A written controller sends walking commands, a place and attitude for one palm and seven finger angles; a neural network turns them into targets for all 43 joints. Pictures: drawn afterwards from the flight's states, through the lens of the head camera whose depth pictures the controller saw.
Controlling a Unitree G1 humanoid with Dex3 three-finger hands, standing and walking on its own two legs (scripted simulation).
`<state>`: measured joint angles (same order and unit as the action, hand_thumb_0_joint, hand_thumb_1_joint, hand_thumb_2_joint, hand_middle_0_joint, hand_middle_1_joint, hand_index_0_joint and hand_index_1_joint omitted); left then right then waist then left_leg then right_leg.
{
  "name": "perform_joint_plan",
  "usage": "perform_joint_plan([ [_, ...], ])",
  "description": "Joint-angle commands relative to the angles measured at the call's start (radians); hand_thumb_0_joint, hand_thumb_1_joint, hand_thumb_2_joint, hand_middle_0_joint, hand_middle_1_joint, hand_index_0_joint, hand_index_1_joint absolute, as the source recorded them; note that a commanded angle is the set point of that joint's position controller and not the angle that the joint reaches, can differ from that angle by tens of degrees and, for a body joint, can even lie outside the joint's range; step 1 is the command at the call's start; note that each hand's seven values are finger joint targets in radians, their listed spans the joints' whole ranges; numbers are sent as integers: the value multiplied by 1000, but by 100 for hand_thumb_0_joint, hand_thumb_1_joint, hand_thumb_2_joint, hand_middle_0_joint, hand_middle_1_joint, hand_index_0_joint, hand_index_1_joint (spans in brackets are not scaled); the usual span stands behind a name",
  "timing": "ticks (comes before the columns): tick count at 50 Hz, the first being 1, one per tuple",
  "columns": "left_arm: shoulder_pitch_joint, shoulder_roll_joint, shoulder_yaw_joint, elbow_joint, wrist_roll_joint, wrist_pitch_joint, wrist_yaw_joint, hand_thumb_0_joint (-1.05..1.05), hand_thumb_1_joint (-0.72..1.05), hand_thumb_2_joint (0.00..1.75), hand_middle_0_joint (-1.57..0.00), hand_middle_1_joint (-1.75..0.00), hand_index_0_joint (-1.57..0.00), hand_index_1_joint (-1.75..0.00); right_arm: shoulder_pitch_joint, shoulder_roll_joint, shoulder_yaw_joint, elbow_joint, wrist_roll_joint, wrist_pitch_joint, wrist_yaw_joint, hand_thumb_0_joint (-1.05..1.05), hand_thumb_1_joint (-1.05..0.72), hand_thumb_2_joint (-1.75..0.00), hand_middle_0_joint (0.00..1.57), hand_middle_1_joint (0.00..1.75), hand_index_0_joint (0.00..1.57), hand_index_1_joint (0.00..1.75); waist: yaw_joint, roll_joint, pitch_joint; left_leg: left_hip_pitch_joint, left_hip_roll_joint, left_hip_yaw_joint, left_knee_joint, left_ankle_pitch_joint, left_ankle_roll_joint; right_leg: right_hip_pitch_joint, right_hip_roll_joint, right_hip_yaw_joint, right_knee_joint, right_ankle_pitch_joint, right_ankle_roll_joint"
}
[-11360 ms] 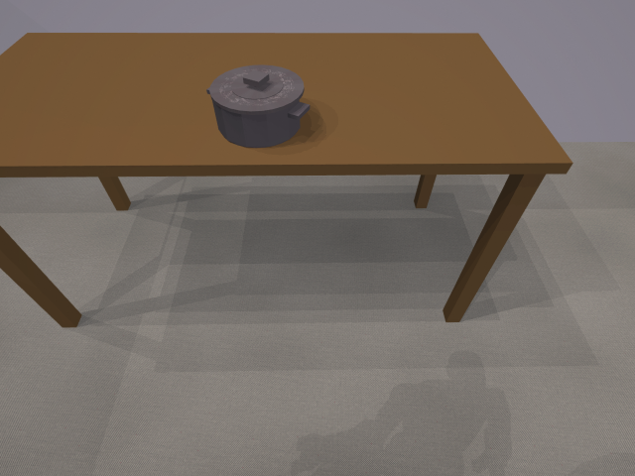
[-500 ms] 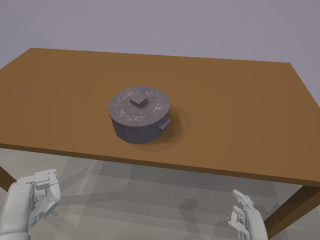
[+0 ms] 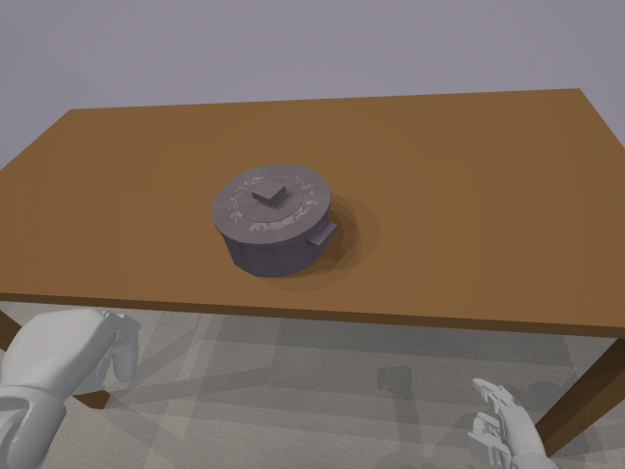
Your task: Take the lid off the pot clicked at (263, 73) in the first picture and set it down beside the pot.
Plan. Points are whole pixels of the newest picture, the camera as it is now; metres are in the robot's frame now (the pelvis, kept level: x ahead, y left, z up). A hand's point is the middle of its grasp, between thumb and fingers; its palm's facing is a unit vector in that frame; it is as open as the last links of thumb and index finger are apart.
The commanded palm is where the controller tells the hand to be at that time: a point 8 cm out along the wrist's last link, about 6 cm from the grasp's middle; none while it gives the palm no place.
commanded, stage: reach forward and open the fingers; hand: left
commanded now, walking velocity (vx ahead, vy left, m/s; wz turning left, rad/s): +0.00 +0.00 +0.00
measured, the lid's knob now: (268, 191) +0.51 +0.14 +0.08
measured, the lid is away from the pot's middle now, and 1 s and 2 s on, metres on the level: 0.00 0.00 0.00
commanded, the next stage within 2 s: move the open hand above the knob in 0.78 s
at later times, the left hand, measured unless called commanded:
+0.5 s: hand (113, 319) +0.23 +0.25 +0.14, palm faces -0.16 -0.01 -0.99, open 8.2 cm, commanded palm +0.22 +0.25 +0.19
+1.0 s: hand (132, 270) +0.29 +0.25 +0.15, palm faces -0.15 -0.02 -0.99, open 10.2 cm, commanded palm +0.27 +0.23 +0.22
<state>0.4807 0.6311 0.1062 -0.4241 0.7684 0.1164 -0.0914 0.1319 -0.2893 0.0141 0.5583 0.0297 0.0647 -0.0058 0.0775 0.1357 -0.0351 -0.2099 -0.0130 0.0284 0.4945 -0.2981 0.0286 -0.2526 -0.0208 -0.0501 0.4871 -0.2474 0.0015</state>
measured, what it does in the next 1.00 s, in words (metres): stands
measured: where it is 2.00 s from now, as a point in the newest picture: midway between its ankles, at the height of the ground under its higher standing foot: outside the picture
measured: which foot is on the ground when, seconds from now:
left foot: down 0.00-1.00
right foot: down 0.00-1.00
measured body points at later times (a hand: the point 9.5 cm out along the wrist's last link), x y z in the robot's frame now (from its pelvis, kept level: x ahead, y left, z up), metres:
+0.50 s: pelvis -0.02 -0.01 +0.00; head -0.02 -0.06 +0.45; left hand +0.23 +0.25 +0.19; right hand +0.18 -0.23 -0.10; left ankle -0.02 +0.10 -0.74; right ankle +0.01 -0.12 -0.74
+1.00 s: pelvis -0.02 +0.00 +0.00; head -0.02 -0.05 +0.45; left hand +0.29 +0.24 +0.21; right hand +0.19 -0.22 -0.09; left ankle -0.02 +0.10 -0.74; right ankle +0.01 -0.12 -0.74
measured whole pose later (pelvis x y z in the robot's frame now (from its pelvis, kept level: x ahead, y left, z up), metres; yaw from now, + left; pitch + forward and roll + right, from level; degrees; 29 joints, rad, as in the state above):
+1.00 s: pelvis -0.02 +0.00 +0.00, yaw +1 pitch -1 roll +0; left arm -0.21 0.67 -0.03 -0.06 0.78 0.13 -0.37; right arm 0.13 -0.29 0.04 0.55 0.06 0.07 0.00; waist 0.04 0.12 0.01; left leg -0.20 -0.03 0.01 0.44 -0.23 0.03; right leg -0.24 -0.04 -0.06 0.46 -0.20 0.00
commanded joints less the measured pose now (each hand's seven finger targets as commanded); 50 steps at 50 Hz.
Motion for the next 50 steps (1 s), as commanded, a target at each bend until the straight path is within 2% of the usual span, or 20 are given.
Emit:
perform_joint_plan([
  [1, -152, 265, 170, -132, -17, -50, -78, 0, 35, 122, -111, -90, -111, -90, -124, -92, -37, -165, 4, -67, -12, 0, -90, -90, 20, 30, 20, 30, -11, -116, -110, 18, 6, -60, -77, 377, 19, 102, 1, 14, -87, 268, 0],
  [4, -240, 300, 206, -105, -29, -94, -114, 0, 26, 125, -107, -79, -107, -79, -108, -89, -39, -162, 5, -71, -13, 0, -90, -90, 20, 30, 20, 30, -12, -97, -118, 41, 0, -49, -76, 369, 21, 110, 1, 12, -105, 266, 1],
  [7, -261, 281, 208, -93, -41, -119, -119, 0, 18, 127, -103, -68, -103, -68, -126, -81, -39, -178, 12, -77, -5, 0, -90, -90, 20, 30, 20, 30, -7, -90, -114, 61, -2, -50, -75, 370, 18, 101, 12, 16, -114, 264, -5],
  [9, -340, 258, 166, -55, -43, -126, -118, 0, 12, 128, -101, -61, -101, -61, -101, -88, -41, -163, 10, -69, -7, 0, -90, -90, 20, 30, 20, 30, -17, -75, -112, 55, -5, -43, -98, 323, 15, 95, 5, 3, -128, 212, 0],
  [12, -386, 294, 189, -21, -21, -111, -112, 0, 4, 131, -97, -51, -97, -51, -132, -90, -37, -173, 16, -75, -2, 0, -90, -90, 20, 30, 20, 30, -8, -86, -115, 55, -8, -45, -98, 288, 15, 103, 14, 17, -127, 182, -10],
  [15, -519, 309, 159, 8, -13, -109, -120, 0, -5, 134, -93, -40, -93, -40, -129, -93, -33, -162, 14, -72, -10, 0, -90, -90, 20, 30, 20, 30, -12, -47, -135, 44, -12, -42, -128, 245, 13, 124, 3, 11, -136, 126, -8],
  [17, -510, 314, 174, -15, -16, -103, -121, 0, -11, 136, -91, -33, -91, -33, -147, -89, -32, -182, 19, -84, -1, 0, -90, -90, 20, 30, 20, 30, -5, -51, -162, 69, -13, -50, -109, 261, 16, 138, 12, 20, -120, 145, -16],
  [18, -547, 302, 143, 22, -16, -103, -133, 0, -14, 137, -90, -29, -90, -29, -141, -86, -27, -171, 13, -80, -5, 0, -90, -90, 20, 30, 20, 30, -9, -50, -163, 45, -19, -38, -124, 244, 15, 141, 3, 10, -127, 123, -10],
  [22, -562, 328, 175, 81, -19, -81, -144, 0, -26, 142, -85, -15, -85, -15, -144, -97, -30, -180, 24, -78, 2, 0, -90, -90, 20, 30, 20, 30, -8, -101, -117, 33, -10, -43, -118, 229, 15, 125, 15, 19, -124, 119, -15],
  [24, -640, 304, 131, 80, -26, -86, -159, 0, -33, 145, -82, -8, -82, -8, -138, -94, -28, -178, 21, -74, -3, 0, -90, -90, 20, 30, 20, 30, -15, -79, -125, 25, -14, -37, -136, 206, 14, 130, 5, 9, -131, 92, -10],
  [29, -721, 297, 105, 105, -18, -77, -171, 0, -32, 145, -82, -8, -82, -8, -136, -93, -27, -179, 25, -73, -2, 0, -90, -90, 20, 30, 20, 30, -21, -71, -119, 28, -12, -44, -145, 196, 13, 116, 9, 5, -127, 76, -13],
  [32, -753, 333, 138, 118, -4, -66, -168, 0, -33, 145, -82, -8, -82, -8, -147, -99, -29, -187, 30, -75, 2, 0, -90, -90, 20, 30, 20, 30, -18, -73, -134, 42, -11, -47, -127, 195, 15, 114, 17, 16, -114, 76, -21],
  [33, -810, 321, 107, 109, -1, -70, -177, 0, -33, 145, -82, -8, -82, -8, -148, -93, -20, -182, 24, -71, 0, 0, -90, -90, 20, 30, 20, 30, -18, -65, -161, 33, -16, -44, -147, 191, 14, 130, 7, 8, -117, 67, -18],
  [35, -825, 294, 77, 144, -2, -61, -179, 0, -33, 146, -82, -8, -82, -8, -142, -95, -24, -179, 28, -69, -2, 0, -90, -90, 20, 30, 20, 30, -23, -56, -133, 31, -14, -47, -150, 181, 13, 107, 8, 5, -118, 61, -18],
  [37, -799, 319, 113, 164, -1, -44, -182, 0, -33, 146, -83, -8, -83, -8, -140, -101, -27, -190, 34, -70, 6, 0, -90, -90, 20, 30, 20, 30, -17, -86, -146, 37, -13, -49, -124, 203, 14, 116, 16, 14, -102, 90, -26],
  [41, -932, 303, 59, 135, 6, -39, -199, 0, -33, 147, -83, -8, -83, -8, -147, -96, -22, -182, 30, -66, 1, 0, -90, -90, 20, 30, 20, 30, -26, -55, -170, 46, -16, -50, -139, 213, 14, 117, 7, 6, -103, 102, -22],
  [42, -899, 319, 90, 162, 7, -30, -198, 0, -33, 147, -83, -8, -83, -8, -145, -98, -25, -190, 35, -71, 6, 0, -90, -90, 20, 30, 20, 30, -27, -75, -176, 56, -16, -50, -114, 225, 16, 115, 16, 14, -90, 116, -26],
  [44, -932, 325, 80, 198, 9, -24, -212, 0, -33, 147, -83, -8, -83, -8, -131, -101, -21, -177, 29, -59, 3, 0, -90, -90, 20, 30, 20, 30, -27, -84, -170, 32, -18, -45, -130, 217, 14, 126, 8, 7, -100, 112, -22],
  [47, -961, 302, 54, 224, 10, 18, -231, 0, -33, 147, -83, -8, -83, -8, -146, -107, -22, -189, 40, -58, 11, 0, -90, -90, 20, 30, 20, 30, -33, -93, -185, 43, -23, -47, -100, 256, 17, 124, 13, 16, -75, 171, -28],
  [50, -1031, 249, -25, 211, 10, 26, -254, 0, -33, 147, -83, -8, -83, -8, -148, -98, -20, -184, 36, -51, 10, 0, -90, -90, 20, 30, 20, 30, -42, -70, -192, 53, -24, -51, -117, 248, 16, 111, 8, 3, -81, 158, -22],
])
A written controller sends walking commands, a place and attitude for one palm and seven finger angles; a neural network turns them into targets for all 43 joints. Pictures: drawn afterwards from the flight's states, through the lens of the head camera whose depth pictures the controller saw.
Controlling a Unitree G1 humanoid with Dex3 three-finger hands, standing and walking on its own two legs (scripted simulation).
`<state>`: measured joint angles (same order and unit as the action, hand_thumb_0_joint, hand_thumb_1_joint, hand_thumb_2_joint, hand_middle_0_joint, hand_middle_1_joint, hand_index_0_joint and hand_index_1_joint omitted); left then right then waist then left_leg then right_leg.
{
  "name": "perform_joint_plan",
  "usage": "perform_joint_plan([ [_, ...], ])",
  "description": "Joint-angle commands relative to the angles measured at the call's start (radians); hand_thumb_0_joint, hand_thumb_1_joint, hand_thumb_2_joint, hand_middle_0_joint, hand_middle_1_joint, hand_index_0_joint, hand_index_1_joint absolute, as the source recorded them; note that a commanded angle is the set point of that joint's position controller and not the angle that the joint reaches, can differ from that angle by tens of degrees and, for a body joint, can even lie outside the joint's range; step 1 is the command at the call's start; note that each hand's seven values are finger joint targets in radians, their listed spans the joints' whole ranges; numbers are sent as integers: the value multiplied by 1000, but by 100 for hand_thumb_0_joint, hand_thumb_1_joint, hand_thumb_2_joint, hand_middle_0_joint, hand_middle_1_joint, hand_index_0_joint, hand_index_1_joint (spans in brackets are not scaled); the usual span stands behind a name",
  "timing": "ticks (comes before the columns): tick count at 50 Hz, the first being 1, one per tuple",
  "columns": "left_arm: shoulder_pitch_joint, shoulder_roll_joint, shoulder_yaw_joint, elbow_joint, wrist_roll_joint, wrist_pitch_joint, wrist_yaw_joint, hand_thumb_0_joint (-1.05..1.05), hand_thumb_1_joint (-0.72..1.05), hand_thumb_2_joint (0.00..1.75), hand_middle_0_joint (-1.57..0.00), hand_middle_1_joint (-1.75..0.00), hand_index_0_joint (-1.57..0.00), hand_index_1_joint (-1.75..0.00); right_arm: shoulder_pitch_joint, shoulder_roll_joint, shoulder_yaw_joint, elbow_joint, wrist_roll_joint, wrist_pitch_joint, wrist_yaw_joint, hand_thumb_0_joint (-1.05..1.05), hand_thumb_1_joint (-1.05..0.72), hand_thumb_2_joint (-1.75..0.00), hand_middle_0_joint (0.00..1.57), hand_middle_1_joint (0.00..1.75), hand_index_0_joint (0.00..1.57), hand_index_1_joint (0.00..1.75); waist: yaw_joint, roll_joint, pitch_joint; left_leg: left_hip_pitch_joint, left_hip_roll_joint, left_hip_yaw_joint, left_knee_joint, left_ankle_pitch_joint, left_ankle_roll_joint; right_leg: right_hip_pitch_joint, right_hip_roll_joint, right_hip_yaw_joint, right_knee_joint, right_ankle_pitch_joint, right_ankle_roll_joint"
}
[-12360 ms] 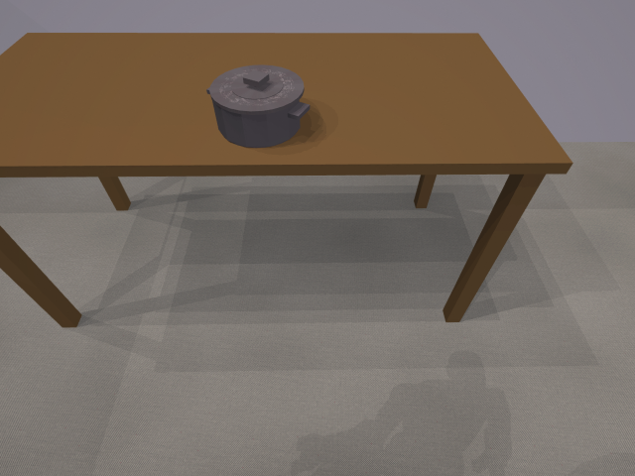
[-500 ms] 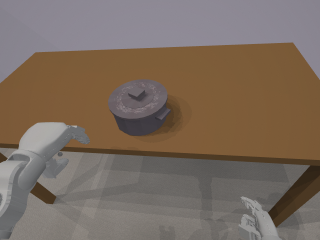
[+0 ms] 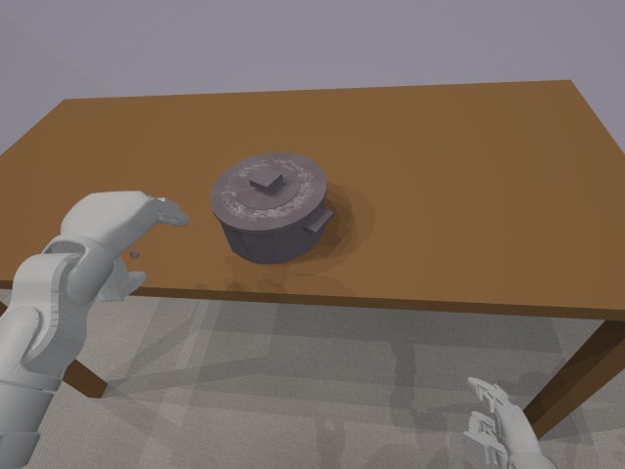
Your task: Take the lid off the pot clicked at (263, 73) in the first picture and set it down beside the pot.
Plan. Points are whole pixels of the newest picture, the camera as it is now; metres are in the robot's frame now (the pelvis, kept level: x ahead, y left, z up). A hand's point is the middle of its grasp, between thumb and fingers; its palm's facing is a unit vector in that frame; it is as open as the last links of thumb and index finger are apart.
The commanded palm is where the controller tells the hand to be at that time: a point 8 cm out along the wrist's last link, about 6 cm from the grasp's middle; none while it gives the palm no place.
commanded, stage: move the open hand above the knob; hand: left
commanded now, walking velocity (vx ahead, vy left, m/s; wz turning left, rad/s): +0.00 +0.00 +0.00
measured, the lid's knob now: (266, 179) +0.54 +0.14 +0.08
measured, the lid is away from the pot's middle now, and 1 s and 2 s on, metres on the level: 0.00 0.00 0.00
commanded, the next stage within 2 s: none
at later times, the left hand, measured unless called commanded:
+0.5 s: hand (178, 220) +0.37 +0.21 +0.15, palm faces -0.20 -0.03 -0.98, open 10.2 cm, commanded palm +0.36 +0.20 +0.21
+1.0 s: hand (231, 183) +0.44 +0.15 +0.15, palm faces -0.20 -0.02 -0.98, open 10.2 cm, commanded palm +0.43 +0.16 +0.21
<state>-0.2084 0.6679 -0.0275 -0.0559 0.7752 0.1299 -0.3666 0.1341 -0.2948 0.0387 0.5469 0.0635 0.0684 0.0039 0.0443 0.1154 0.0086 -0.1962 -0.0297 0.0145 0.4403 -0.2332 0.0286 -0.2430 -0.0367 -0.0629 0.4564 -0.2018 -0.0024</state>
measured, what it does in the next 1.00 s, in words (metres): stands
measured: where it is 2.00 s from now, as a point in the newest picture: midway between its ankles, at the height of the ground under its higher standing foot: outside the picture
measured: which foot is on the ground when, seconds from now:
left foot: down 0.00-1.00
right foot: down 0.00-1.00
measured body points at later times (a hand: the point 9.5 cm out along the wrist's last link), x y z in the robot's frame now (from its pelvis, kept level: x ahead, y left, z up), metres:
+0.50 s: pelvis +0.01 +0.00 +0.00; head +0.02 -0.04 +0.45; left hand +0.38 +0.21 +0.20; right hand +0.20 -0.23 -0.11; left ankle +0.00 +0.10 -0.74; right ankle +0.03 -0.12 -0.74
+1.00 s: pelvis +0.02 +0.00 +0.00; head +0.04 -0.05 +0.45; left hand +0.45 +0.15 +0.21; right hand +0.18 -0.24 -0.12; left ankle +0.00 +0.10 -0.74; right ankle +0.03 -0.12 -0.74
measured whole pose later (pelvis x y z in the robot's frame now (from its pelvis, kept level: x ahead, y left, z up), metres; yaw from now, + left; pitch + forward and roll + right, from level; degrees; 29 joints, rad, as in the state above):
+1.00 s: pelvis +0.02 +0.00 +0.00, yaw +0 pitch +2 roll +1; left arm -0.73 0.49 -0.27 0.40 0.86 0.25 -0.37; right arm 0.17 -0.29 0.04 0.60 0.08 0.12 0.01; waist -0.02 0.10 -0.02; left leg -0.23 -0.04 0.02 0.45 -0.26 0.03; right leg -0.29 -0.04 -0.05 0.50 -0.25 0.00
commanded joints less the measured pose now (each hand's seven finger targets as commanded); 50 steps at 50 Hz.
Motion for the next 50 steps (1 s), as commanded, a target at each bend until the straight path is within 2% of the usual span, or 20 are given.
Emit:
perform_joint_plan([
  [1, -361, 230, 121, -158, 8, 15, 18, 0, -33, 147, -83, -8, -83, -8, -143, -95, -46, -167, 2, -54, -1, 0, -90, -90, 20, 30, 20, 30, -8, -64, -247, 41, -8, -39, -62, 188, 17, 108, 25, 16, -50, 120, -18],
  [3, -400, 249, 127, -161, 19, 17, 10, 0, -33, 147, -83, -8, -83, -8, -149, -91, -38, -170, 0, -53, 2, 0, -90, -90, 20, 30, 20, 30, -7, -62, -281, 49, -11, -39, -54, 226, 18, 131, 26, 16, -35, 150, -22],
  [5, -428, 244, 120, -104, 27, 29, 8, 0, -33, 147, -83, -8, -83, -8, -140, -97, -42, -157, 1, -46, 2, 0, -90, -90, 20, 30, 20, 30, -12, -76, -241, 33, -10, -43, -58, 214, 17, 114, 24, 15, -39, 150, -22],
  [7, -428, 291, 172, -107, 30, 34, 10, 0, -33, 147, -83, -8, -83, -8, -140, -103, -46, -166, 4, -50, 9, 0, -90, -90, 20, 30, 20, 30, -4, -82, -288, 46, -11, -44, -30, 247, 20, 140, 29, 27, -19, 191, -29],
  [8, -456, 267, 139, -128, 31, 33, 2, 0, -33, 147, -83, -8, -83, -8, -145, -92, -40, -165, 0, -44, 9, 0, -90, -90, 20, 30, 20, 30, -1, -55, -320, 52, -16, -38, -42, 270, 20, 161, 22, 22, -19, 204, -27],
  [9, -444, 234, 113, -124, 24, 35, -1, 0, -33, 147, -83, -8, -83, -8, -143, -88, -43, -170, 2, -46, 12, 0, -90, -90, 20, 30, 20, 30, -4, -54, -295, 51, -15, -41, -40, 276, 18, 147, 21, 19, -19, 211, -26],
  [12, -414, 189, 87, -28, 17, 56, -7, 0, -33, 147, -83, -8, -83, -8, -135, -100, -46, -166, 13, -38, 22, 0, -90, -90, 20, 30, 20, 30, -21, -102, -246, 29, -9, -39, -26, 240, 18, 107, 29, 17, -19, 193, -27],
  [14, -526, 195, 58, -80, 31, 53, -11, 0, -33, 147, -83, -8, -83, -8, -142, -95, -45, -167, 11, -28, 18, 0, -90, -90, 20, 30, 20, 30, -22, -85, -270, 38, -13, -38, -43, 235, 19, 123, 24, 17, -23, 185, -24],
  [19, -629, 222, 68, -48, 47, 50, 1, 0, -33, 147, -83, -8, -83, -8, -124, -92, -44, -148, 9, -26, 11, 0, -90, -90, 20, 30, 20, 30, -28, -75, -302, 54, -11, -47, -43, 248, 18, 129, 25, 15, -17, 190, -28],
  [22, -608, 162, 32, 58, 37, 64, 7, 0, -33, 147, -83, -8, -83, -8, -109, -100, -47, -142, 17, -23, 14, 0, -90, -90, 20, 30, 20, 30, -41, -83, -275, 45, -12, -46, -25, 229, 22, 97, 30, 16, -18, 180, -33],
  [23, -661, 190, 34, 42, 53, 64, 3, 0, -33, 147, -83, -8, -83, -8, -112, -92, -41, -138, 15, -18, 12, 0, -90, -90, 20, 30, 20, 30, -31, -101, -309, 42, -14, -37, -42, 230, 19, 130, 25, 16, -17, 179, -29],
  [27, -718, 128, -22, 66, 51, 71, 12, 0, -33, 147, -83, -8, -83, -8, -111, -96, -46, -140, 18, -18, 15, 0, -90, -90, 20, 30, 20, 30, -51, -58, -312, 62, -14, -50, -25, 249, 21, 101, 29, 16, -8, 197, -36],
  [34, -819, 138, -23, 138, 79, 83, 27, 0, -33, 147, -83, -8, -83, -8, -87, -94, -46, -119, 19, -10, 15, 0, -90, -90, 20, 30, 20, 30, -45, -111, -337, 47, -10, -41, -36, 278, 20, 132, 26, 14, 5, 235, -34],
  [35, -832, 106, -51, 134, 82, 86, 28, 0, -33, 147, -83, -8, -83, -8, -90, -89, -45, -122, 19, -12, 17, 0, -90, -90, 20, 30, 20, 30, -44, -95, -351, 58, -13, -42, -35, 291, 20, 130, 25, 15, 9, 244, -35],
  [37, -805, 116, -25, 178, 69, 95, 37, 0, -33, 147, -83, -8, -83, -8, -82, -101, -50, -119, 21, -10, 21, 0, -90, -90, 20, 30, 20, 30, -47, -92, -349, 53, -9, -41, -20, 304, 23, 128, 27, 18, 13, 260, -38],
  [39, -860, 90, -61, 185, 84, 104, 35, 0, -33, 147, -83, -8, -83, -8, -83, -91, -46, -116, 23, -7, 21, 0, -90, -90, 20, 30, 20, 30, -49, -122, -350, 41, -11, -36, -32, 297, 21, 139, 25, 16, 15, 265, -33],
  [42, -877, 65, -77, 238, 80, 120, 41, 0, -33, 147, -83, -8, -83, -8, -80, -99, -49, -111, 24, -3, 21, 0, -90, -90, 20, 30, 20, 30, -59, -104, -338, 38, -11, -38, -21, 287, 24, 113, 27, 16, 16, 258, -37],
  [45, -987, 51, -109, 258, 101, 126, 41, 0, -33, 147, -83, -8, -83, -8, -64, -91, -47, -98, 23, -1, 13, 0, -90, -90, 20, 30, 20, 30, -67, -119, -359, 47, -14, -34, -28, 281, 26, 118, 26, 18, 17, 263, -33],
  [48, -999, 107, -56, 322, 103, 123, 45, 0, -33, 147, -83, -8, -83, -8, -46, -93, -44, -86, 20, -5, 4, 0, -90, -90, 20, 30, 20, 30, -62, -154, -395, 30, -16, -26, -25, 275, 31, 161, 23, 27, 20, 285, -29],
  [50, -1041, 32, -128, 356, 104, 124, 41, 0, -33, 147, -83, -8, -83, -8, -44, -91, -45, -81, 24, 0, 4, 0, -90, -90, 20, 30, 20, 30, -76, -140, -357, 24, -17, -26, -30, 259, 29, 123, 21, 20, 16, 273, -29],
])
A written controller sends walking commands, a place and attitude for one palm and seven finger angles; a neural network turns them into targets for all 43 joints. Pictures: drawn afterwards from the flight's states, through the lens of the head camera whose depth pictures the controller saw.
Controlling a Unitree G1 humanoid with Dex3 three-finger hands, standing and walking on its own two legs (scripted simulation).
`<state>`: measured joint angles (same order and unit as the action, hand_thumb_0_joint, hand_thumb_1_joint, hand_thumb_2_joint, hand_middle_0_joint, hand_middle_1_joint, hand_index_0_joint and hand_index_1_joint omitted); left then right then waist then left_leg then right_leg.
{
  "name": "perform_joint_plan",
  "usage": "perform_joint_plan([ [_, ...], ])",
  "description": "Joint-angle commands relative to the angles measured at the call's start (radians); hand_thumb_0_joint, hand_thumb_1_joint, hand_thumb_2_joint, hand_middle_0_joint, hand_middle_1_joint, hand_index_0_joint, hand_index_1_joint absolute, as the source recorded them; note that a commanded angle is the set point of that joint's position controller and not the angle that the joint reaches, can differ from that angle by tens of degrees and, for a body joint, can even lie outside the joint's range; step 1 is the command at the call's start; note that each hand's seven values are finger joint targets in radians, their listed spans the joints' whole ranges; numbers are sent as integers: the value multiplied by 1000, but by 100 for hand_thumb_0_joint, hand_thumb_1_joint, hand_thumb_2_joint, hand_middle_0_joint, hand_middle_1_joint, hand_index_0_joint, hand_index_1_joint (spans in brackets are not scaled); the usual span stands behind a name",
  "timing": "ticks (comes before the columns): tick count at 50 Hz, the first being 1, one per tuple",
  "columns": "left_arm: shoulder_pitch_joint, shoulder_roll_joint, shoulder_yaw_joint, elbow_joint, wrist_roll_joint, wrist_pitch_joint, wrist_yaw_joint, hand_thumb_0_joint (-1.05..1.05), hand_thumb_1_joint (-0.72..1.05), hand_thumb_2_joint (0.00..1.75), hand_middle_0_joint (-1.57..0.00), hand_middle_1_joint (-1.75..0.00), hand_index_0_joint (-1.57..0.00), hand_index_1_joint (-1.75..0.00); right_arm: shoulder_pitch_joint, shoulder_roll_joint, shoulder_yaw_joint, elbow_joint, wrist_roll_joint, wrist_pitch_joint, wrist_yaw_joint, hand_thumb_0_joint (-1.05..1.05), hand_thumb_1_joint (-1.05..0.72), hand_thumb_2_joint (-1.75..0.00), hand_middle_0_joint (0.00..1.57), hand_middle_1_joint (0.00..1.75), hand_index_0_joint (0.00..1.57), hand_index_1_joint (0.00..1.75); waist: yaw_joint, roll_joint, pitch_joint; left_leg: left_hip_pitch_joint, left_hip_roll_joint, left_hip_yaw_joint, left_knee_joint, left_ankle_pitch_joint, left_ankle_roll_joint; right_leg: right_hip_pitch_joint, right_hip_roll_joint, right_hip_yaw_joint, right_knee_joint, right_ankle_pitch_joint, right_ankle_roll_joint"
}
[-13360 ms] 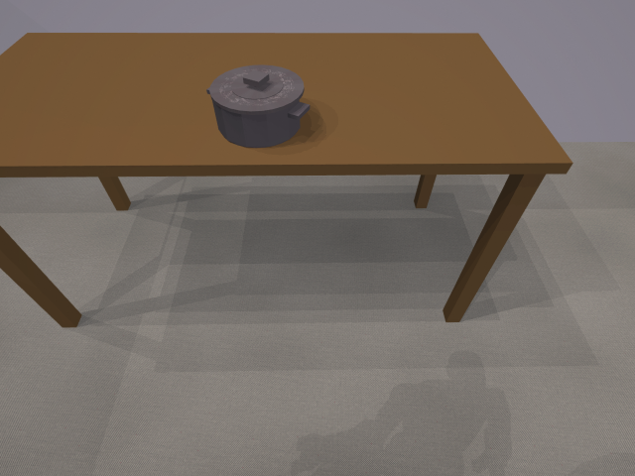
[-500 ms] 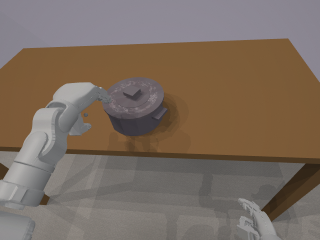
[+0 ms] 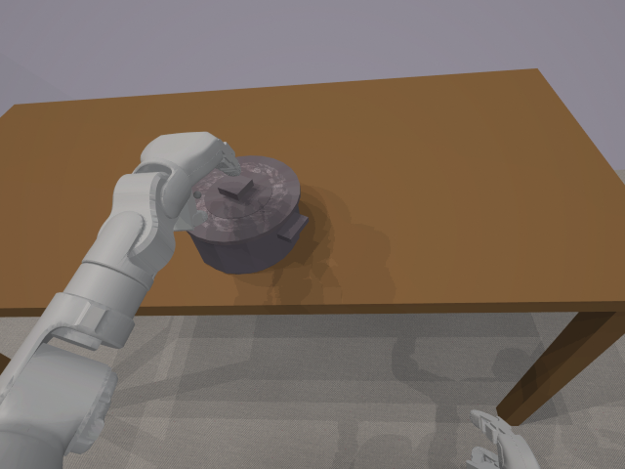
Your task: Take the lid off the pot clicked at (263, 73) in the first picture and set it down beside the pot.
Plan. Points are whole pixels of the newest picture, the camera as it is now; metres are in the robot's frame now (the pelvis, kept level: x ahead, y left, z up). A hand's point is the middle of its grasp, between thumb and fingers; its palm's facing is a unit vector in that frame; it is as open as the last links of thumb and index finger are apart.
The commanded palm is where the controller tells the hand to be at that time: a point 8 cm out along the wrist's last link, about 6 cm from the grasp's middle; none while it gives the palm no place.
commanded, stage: move the open hand above the knob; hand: left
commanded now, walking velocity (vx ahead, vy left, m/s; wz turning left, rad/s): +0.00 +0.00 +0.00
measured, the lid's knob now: (235, 186) +0.52 +0.14 +0.08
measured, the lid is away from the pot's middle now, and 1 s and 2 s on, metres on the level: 0.00 0.00 0.00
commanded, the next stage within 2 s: lower the open fingers around the knob in 1.20 s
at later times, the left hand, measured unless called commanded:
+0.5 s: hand (225, 163) +0.48 +0.13 +0.16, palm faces -0.28 -0.01 -0.96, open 10.2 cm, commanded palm +0.48 +0.14 +0.21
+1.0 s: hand (216, 161) +0.49 +0.15 +0.15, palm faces -0.27 -0.03 -0.96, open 10.2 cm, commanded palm +0.48 +0.15 +0.21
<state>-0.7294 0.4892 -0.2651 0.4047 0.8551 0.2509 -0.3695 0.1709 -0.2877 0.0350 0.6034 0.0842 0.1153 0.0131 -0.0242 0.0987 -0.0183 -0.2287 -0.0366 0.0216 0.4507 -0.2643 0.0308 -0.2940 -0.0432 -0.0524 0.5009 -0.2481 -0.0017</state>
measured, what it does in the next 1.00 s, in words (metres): stands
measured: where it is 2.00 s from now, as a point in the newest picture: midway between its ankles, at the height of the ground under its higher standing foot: outside the picture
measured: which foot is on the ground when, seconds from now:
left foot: down 0.00-1.00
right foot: down 0.00-1.00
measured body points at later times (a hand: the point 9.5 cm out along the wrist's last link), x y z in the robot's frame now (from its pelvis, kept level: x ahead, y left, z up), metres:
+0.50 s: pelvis +0.01 +0.00 +0.00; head +0.04 -0.04 +0.45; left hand +0.49 +0.13 +0.21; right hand +0.09 -0.26 -0.13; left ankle -0.02 +0.10 -0.74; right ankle +0.01 -0.12 -0.74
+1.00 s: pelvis +0.02 +0.01 +0.00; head +0.06 -0.01 +0.45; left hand +0.50 +0.15 +0.20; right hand +0.10 -0.24 -0.13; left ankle -0.02 +0.10 -0.74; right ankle +0.01 -0.12 -0.74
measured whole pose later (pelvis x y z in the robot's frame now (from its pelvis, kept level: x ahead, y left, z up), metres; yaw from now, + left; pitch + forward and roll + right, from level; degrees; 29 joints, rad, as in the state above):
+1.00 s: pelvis +0.02 +0.01 +0.00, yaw -1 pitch +7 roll +0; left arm -1.01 0.44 -0.28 0.79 0.90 0.22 -0.34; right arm 0.27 -0.28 0.01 0.67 0.07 0.10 -0.01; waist -0.08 0.07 -0.06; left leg -0.29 -0.04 0.04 0.43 -0.27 0.05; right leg -0.35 -0.04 -0.03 0.46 -0.24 0.02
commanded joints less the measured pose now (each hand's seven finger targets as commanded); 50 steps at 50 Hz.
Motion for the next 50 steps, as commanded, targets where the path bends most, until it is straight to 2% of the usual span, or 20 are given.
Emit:
perform_joint_plan([
  [1, -526, 199, 103, -97, 23, 5, 44, 0, -33, 147, -83, -8, -83, -8, -79, -97, -46, -137, 4, -47, -5, 0, -90, -90, 20, 30, 20, 30, -9, -111, -338, 70, -9, -34, -35, 298, 29, 162, 28, 10, -26, 320, -31],
  [4, -562, 229, 128, -63, 28, 0, 43, 0, -33, 147, -83, -8, -83, -8, -62, -101, -47, -131, 1, -45, -10, 0, -90, -90, 20, 30, 20, 30, -12, -120, -362, 64, -11, -30, -28, 309, 32, 185, 27, 16, -23, 350, -31],
  [6, -595, 185, 89, -54, 30, -1, 40, 0, -33, 147, -83, -8, -83, -8, -55, -98, -48, -129, 0, -46, -10, 0, -90, -90, 20, 30, 20, 30, -19, -103, -369, 80, -12, -31, -25, 336, 34, 173, 27, 16, -23, 373, -32],
  [10, -631, 197, 103, 51, 34, 1, 44, 0, -33, 147, -83, -8, -83, -8, -27, -104, -48, -108, -1, -41, -18, 0, -90, -90, 20, 30, 20, 30, -26, -151, -343, 46, -11, -25, -33, 298, 36, 174, 28, 16, -31, 361, -28],
  [17, -761, 162, 71, 148, 32, -20, 53, 0, -33, 147, -83, -8, -83, -8, 22, -109, -54, -84, -5, -45, -36, 0, -90, -90, 20, 30, 20, 30, -56, -130, -374, 54, -13, -25, -31, 278, 42, 155, 29, 23, -44, 354, -29],
  [19, -790, 206, 98, 235, 47, -21, 56, 0, -33, 147, -83, -8, -83, -8, 41, -113, -51, -63, -4, -44, -44, 0, -90, -90, 20, 30, 20, 30, -60, -159, -360, 22, -12, -16, -40, 251, 42, 167, 28, 27, -44, 351, -24],
  [22, -843, 138, 52, 239, 44, -39, 58, 0, -33, 147, -83, -8, -83, -8, 64, -108, -59, -59, -10, -56, -45, 0, -90, -90, 20, 30, 20, 30, -74, -114, -393, 63, -12, -20, -24, 301, 46, 134, 31, 25, -45, 377, -29],
  [23, -840, 210, 110, 292, 54, -37, 65, 0, -33, 147, -83, -8, -83, -8, 87, -116, -59, -42, -13, -56, -49, 0, -90, -90, 20, 30, 20, 30, -70, -145, -396, 44, -8, -19, -30, 282, 45, 151, 32, 28, -44, 371, -26],
  [24, -868, 202, 94, 310, 58, -39, 65, 0, -33, 147, -83, -8, -83, -8, 89, -118, -57, -38, -10, -54, -50, 0, -90, -90, 20, 30, 20, 30, -77, -146, -385, 33, -9, -15, -35, 281, 45, 147, 31, 29, -45, 378, -26],
  [26, -831, 185, 86, 355, 61, -41, 66, 0, -33, 147, -83, -8, -83, -8, 97, -116, -55, -39, -10, -55, -50, 0, -90, -90, 20, 30, 20, 30, -69, -143, -386, 19, -9, -13, -38, 285, 44, 150, 30, 28, -41, 381, -26],
  [28, -857, 208, 109, 269, 66, -64, 69, 0, -33, 147, -83, -8, -83, -8, 97, -115, -60, -55, -17, -60, -44, 0, -90, -90, 20, 30, 20, 30, -57, -105, -459, 60, -4, -21, -32, 358, 46, 180, 28, 33, -32, 428, -29],
  [31, -796, 175, 93, 342, 67, -53, 72, 0, -33, 147, -83, -8, -83, -8, 106, -116, -63, -46, -14, -53, -40, 0, -90, -90, 20, 30, 20, 30, -59, -139, -410, 52, 2, -14, -32, 360, 47, 146, 34, 26, -40, 414, -27],
  [33, -801, 249, 144, 365, 63, -49, 80, 0, -33, 147, -83, -8, -83, -8, 111, -128, -58, -42, -13, -47, -43, 0, -90, -90, 20, 30, 20, 30, -55, -169, -392, 6, 1, -12, -49, 311, 46, 173, 33, 28, -48, 402, -24],
  [36, -890, 214, 107, 227, 74, -74, 88, 0, -33, 147, -83, -8, -83, -8, 108, -109, -65, -57, -15, -70, -44, 0, -90, -90, 20, 30, 20, 30, -57, -78, -479, 101, 4, -26, -31, 409, 52, 156, 32, 31, -36, 431, -30],
  [38, -838, 253, 155, 227, 72, -69, 94, 0, -33, 147, -83, -8, -83, -8, 122, -118, -71, -48, -20, -69, -38, 0, -90, -90, 20, 30, 20, 30, -51, -109, -483, 117, 13, -34, -21, 468, 51, 157, 35, 28, -37, 450, -28],
  [42, -752, 156, 91, 266, 51, -36, 82, 0, -33, 147, -83, -8, -83, -8, 103, -121, -70, -54, -14, -57, -24, 0, -90, -90, 20, 30, 20, 30, -53, -105, -421, 89, 11, -24, -18, 471, 49, 119, 35, 20, -42, 444, -28],
  [43, -780, 189, 104, 237, 59, -35, 81, 0, -33, 147, -83, -8, -83, -8, 98, -121, -66, -52, -14, -55, -23, 0, -90, -90, 20, 30, 20, 30, -51, -102, -433, 96, 11, -28, -22, 454, 46, 125, 35, 19, -39, 431, -28],
  [46, -845, 136, 53, 175, 60, -33, 73, 0, -33, 147, -83, -8, -83, -8, 93, -110, -68, -53, -13, -58, -23, 0, -90, -90, 20, 30, 20, 30, -68, -81, -444, 154, 15, -43, -11, 499, 45, 79, 39, 13, -36, 415, -28],
  [49, -862, 176, 91, 177, 55, -32, 75, 0, -33, 147, -83, -8, -83, -8, 97, -111, -67, -46, -15, -60, -26, 0, -90, -90, 20, 30, 20, 30, -65, -97, -453, 158, 15, -48, -8, 486, 42, 81, 41, 12, -35, 404, -29],
  [50, -867, 141, 60, 177, 56, -31, 74, 0, -33, 147, -83, -8, -83, -8, 91, -108, -64, -46, -14, -61, -26, 0, -90, -90, 20, 30, 20, 30, -68, -86, -449, 165, 14, -49, -7, 501, 40, 67, 40, 10, -31, 405, -30],
])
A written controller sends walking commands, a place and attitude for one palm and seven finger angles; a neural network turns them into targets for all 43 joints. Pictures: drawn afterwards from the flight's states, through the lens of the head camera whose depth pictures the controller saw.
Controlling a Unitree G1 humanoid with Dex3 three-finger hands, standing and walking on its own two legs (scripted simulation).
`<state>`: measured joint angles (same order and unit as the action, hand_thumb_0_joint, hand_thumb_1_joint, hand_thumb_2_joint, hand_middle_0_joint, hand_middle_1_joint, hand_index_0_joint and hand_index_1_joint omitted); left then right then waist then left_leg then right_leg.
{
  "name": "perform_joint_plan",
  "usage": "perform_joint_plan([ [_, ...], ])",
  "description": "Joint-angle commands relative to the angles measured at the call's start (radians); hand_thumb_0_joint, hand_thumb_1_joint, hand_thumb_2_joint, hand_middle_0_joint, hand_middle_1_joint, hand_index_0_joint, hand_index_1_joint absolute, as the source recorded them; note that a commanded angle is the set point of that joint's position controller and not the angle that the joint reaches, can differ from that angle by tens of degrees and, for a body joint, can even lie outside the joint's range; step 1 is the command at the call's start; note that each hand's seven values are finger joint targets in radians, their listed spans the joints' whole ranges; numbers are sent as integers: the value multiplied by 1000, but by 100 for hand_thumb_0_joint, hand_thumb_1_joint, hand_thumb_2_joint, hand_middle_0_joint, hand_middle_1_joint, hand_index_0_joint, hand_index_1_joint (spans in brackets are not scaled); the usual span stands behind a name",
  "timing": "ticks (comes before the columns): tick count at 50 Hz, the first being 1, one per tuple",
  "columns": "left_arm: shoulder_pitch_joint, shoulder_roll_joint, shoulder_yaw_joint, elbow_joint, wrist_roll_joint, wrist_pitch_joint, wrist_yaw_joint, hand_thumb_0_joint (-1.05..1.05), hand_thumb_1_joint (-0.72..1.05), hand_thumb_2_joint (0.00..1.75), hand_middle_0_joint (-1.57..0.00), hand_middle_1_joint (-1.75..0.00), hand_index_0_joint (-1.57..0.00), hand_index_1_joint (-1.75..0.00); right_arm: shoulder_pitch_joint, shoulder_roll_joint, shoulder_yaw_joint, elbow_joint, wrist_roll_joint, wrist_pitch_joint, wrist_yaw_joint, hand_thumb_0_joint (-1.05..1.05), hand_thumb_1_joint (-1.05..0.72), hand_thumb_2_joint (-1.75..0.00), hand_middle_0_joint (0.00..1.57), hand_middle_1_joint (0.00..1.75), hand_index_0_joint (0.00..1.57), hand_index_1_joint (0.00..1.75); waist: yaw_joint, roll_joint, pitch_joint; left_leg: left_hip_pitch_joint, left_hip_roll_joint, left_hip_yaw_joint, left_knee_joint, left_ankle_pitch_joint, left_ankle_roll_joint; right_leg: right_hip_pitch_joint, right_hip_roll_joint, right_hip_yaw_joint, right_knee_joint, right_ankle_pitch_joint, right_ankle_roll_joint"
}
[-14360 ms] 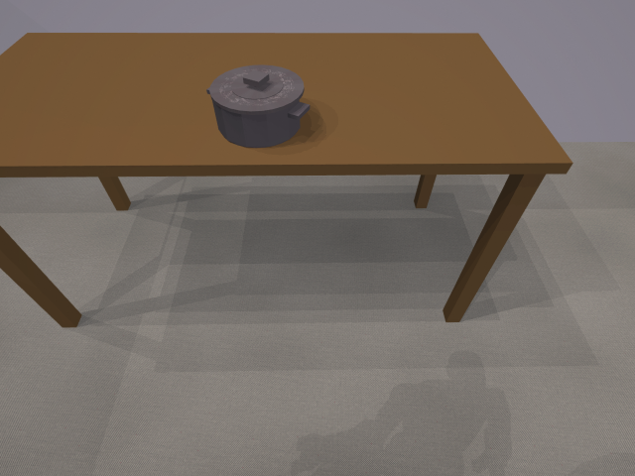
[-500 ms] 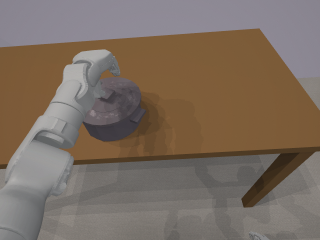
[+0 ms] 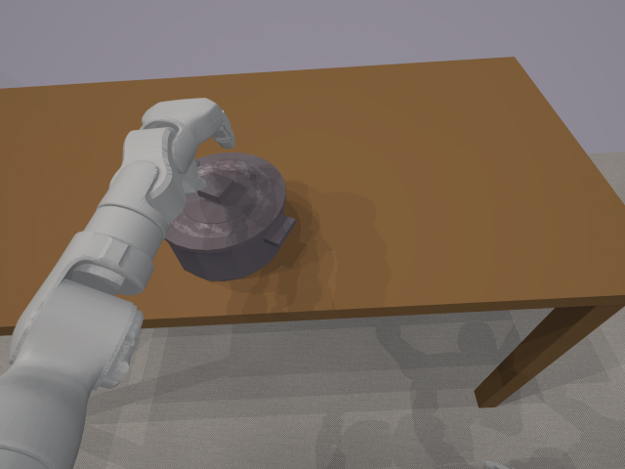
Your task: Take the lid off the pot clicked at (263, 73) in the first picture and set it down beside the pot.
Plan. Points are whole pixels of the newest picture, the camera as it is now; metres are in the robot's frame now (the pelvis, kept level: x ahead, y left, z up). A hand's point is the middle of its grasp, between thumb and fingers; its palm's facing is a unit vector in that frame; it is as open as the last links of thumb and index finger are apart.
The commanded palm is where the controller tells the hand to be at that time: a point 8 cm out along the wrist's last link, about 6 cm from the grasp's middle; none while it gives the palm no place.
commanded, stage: move the open hand above the knob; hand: left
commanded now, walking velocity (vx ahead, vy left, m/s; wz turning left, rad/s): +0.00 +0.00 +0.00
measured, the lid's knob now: (216, 187) +0.49 +0.13 +0.08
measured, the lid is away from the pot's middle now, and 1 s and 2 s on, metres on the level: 0.00 0.00 0.00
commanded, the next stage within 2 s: lower the open fingers around the knob in 0.20 s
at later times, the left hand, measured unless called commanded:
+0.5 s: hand (207, 170) +0.46 +0.12 +0.15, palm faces -0.32 -0.04 -0.95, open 10.2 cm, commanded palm +0.45 +0.13 +0.20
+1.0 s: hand (202, 193) +0.45 +0.14 +0.12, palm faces -0.35 -0.05 -0.94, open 10.3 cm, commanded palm +0.45 +0.14 +0.17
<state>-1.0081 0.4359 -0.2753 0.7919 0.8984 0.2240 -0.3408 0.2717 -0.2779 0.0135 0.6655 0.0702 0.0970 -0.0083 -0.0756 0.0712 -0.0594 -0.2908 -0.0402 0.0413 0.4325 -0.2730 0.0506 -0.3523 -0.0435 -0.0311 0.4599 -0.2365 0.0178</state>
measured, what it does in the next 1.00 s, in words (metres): stands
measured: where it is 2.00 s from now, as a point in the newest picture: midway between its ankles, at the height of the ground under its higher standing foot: outside the picture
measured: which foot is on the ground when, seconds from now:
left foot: down 0.00-1.00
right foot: down 0.00-1.00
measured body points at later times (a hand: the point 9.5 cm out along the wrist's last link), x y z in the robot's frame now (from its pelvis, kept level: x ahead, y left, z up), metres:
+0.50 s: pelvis -0.01 +0.00 +0.00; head +0.02 -0.04 +0.45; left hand +0.47 +0.12 +0.20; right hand +0.09 -0.25 -0.14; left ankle -0.04 +0.09 -0.74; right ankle -0.01 -0.13 -0.74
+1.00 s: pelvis -0.01 -0.01 +0.00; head +0.02 -0.03 +0.45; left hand +0.46 +0.14 +0.17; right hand +0.07 -0.27 -0.13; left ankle -0.04 +0.09 -0.74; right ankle -0.01 -0.13 -0.74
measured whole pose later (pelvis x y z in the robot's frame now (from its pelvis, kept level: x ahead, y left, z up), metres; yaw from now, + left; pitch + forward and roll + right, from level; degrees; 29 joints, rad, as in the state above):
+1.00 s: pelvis -0.01 -0.01 +0.00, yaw -1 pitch +6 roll +0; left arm -0.97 0.42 -0.26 0.91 0.90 0.18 -0.31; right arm 0.27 -0.28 0.02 0.67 0.07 0.10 -0.04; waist -0.08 0.06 -0.05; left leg -0.29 -0.03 0.04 0.44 -0.26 0.04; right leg -0.36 -0.03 -0.03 0.47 -0.22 0.00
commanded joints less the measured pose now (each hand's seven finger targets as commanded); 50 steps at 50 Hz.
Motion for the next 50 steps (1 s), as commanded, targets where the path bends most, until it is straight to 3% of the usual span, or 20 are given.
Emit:
perform_joint_plan([
  [1, -584, 180, 64, -223, 13, -4, 48, 0, -33, 147, -83, -8, -83, -8, -8, -115, -44, -107, -1, -43, -1, 0, -90, -90, 20, 30, 20, 30, -14, -44, -414, 246, 23, -76, 14, 544, 15, 110, 41, -16, 14, 391, -50],
  [3, -535, 177, 73, -209, 12, 4, 54, 0, -33, 147, -83, -8, -83, -8, -16, -114, -41, -110, -5, -38, 7, 0, -90, -90, 20, 30, 20, 30, -4, -40, -420, 250, 25, -80, 23, 583, 9, 109, 40, -16, 19, 395, -51],
  [5, -527, 110, 19, -130, 15, 26, 51, 0, -33, 147, -83, -8, -83, -8, -22, -112, -36, -101, 1, -24, 11, 0, -90, -90, 20, 30, 20, 30, -16, -86, -352, 199, 23, -71, 12, 509, 5, 82, 43, -25, 16, 359, -51],
  [6, -530, 120, 31, -97, 16, 34, 53, 0, -33, 147, -83, -8, -83, -8, -24, -115, -35, -96, 3, -18, 8, 0, -90, -90, 20, 30, 20, 30, -15, -112, -331, 180, 23, -67, 6, 471, 5, 78, 43, -26, 15, 344, -52],
  [9, -610, 174, 69, -220, 17, 19, 57, 0, -33, 147, -83, -8, -83, -8, -42, -111, -34, -119, -4, -27, 5, 0, -90, -90, 20, 30, 20, 30, -4, -54, -433, 233, 18, -75, 14, 518, 7, 127, 37, -13, 24, 379, -56],
  [10, -604, 133, 33, -202, 20, 22, 54, 0, -33, 147, -83, -8, -83, -8, -43, -104, -32, -119, -4, -27, 4, 0, -90, -90, 20, 30, 20, 30, -10, -63, -426, 236, 20, -76, 13, 526, 6, 117, 38, -15, 21, 378, -54],
  [13, -587, 149, 56, -105, 19, 33, 60, 0, -33, 147, -83, -8, -83, -8, -36, -112, -27, -102, -3, -15, -1, 0, -90, -90, 20, 30, 20, 30, -11, -117, -362, 166, 17, -60, -3, 444, 6, 122, 38, -17, 14, 363, -54],
  [16, -587, 131, 38, -109, 22, 60, 49, 0, -33, 147, -83, -8, -83, -8, -48, -109, -31, -112, -5, -28, 2, 0, -90, -90, 20, 30, 20, 30, -5, -51, -418, 207, 8, -69, 6, 482, 8, 140, 37, -11, 27, 387, -58],
  [18, -537, 164, 76, -59, 12, 78, 35, 0, -33, 147, -83, -8, -83, -8, -31, -116, -27, -110, -5, -25, 3, 0, -90, -90, 20, 30, 20, 30, 0, -122, -382, 159, 6, -60, -1, 452, 12, 166, 38, -15, 19, 400, -54],
  [19, -539, 187, 89, -70, 17, 75, 28, 0, -33, 147, -83, -8, -83, -8, -35, -119, -27, -115, -2, -27, 0, 0, -90, -90, 20, 30, 20, 30, 3, -130, -381, 150, 6, -54, -4, 441, 14, 179, 37, -12, 19, 406, -52],
  [22, -539, 105, 22, -130, 10, 52, 3, 0, -33, 147, -83, -8, -83, -8, -40, -112, -32, -130, -5, -33, -2, 0, -90, -90, 20, 30, 20, 30, -10, -122, -382, 170, 5, -57, 5, 463, 22, 162, 36, -11, 8, 408, -52],
  [25, -547, 148, 49, -79, 9, 34, 1, 0, -33, 147, -83, -8, -83, -8, -25, -116, -29, -116, -2, -33, -15, 0, -90, -90, 20, 30, 20, 30, -13, -140, -328, 135, -2, -43, -16, 346, 25, 160, 38, -10, -3, 363, -50],
  [30, -557, 230, 115, -116, 27, -15, 40, 0, -33, 147, -83, -8, -83, -8, -2, -114, -36, -111, -7, -50, -26, 0, -90, -90, 20, 30, 20, 30, 2, -96, -382, 156, 2, -46, -20, 342, 27, 194, 35, 1, -5, 360, -53],
  [33, -473, 167, 76, -73, 15, -12, 53, 0, -33, 147, -83, -8, -83, -8, -11, -114, -37, -113, -4, -46, -18, 0, -90, -90, 20, 30, 20, 30, 3, -109, -364, 133, 2, -40, -20, 340, 25, 192, 36, -1, -5, 364, -52],
  [34, -466, 197, 99, -50, 18, -6, 58, 0, -33, 147, -83, -8, -83, -8, -8, -122, -37, -102, -2, -42, -18, 0, -90, -90, 20, 30, 20, 30, 4, -113, -335, 114, 5, -36, -23, 324, 24, 186, 36, -3, -6, 361, -52],
  [37, -496, 165, 69, -122, 7, -12, 59, 0, -33, 147, -83, -8, -83, -8, -25, -120, -41, -118, -1, -42, -16, 0, -90, -90, 20, 30, 20, 30, -2, -90, -367, 128, 1, -38, -18, 336, 27, 191, 35, 2, -6, 371, -54],
  [44, -455, 248, 125, -50, 13, -33, 64, 0, -33, 147, -83, -8, -83, -8, -8, -126, -42, -96, 1, -37, -34, 0, -90, -90, 20, 30, 20, 30, -7, -130, -348, 96, 1, -23, -19, 285, 32, 207, 34, 10, -16, 366, -46],
  [45, -471, 193, 69, -35, 13, -34, 61, 0, -33, 147, -83, -8, -83, -8, -15, -122, -37, -97, 4, -36, -35, 0, -90, -90, 20, 30, 20, 30, -18, -111, -315, 86, -2, -20, -23, 256, 31, 175, 35, 8, -22, 340, -46],
  [48, -488, 220, 99, -69, 11, -58, 71, 0, -33, 147, -83, -8, -83, -8, -3, -123, -45, -94, 0, -40, -33, 0, -90, -90, 20, 30, 20, 30, -11, -68, -359, 124, 3, -28, -9, 300, 30, 169, 36, 10, -9, 350, -52],
  [50, -464, 221, 99, -14, 18, -54, 75, 0, -33, 147, -83, -8, -83, -8, 0, -125, -40, -87, 3, -31, -34, 0, -90, -90, 20, 30, 20, 30, -15, -92, -339, 105, 6, -30, -13, 294, 26, 156, 37, 3, -8, 342, -52],
])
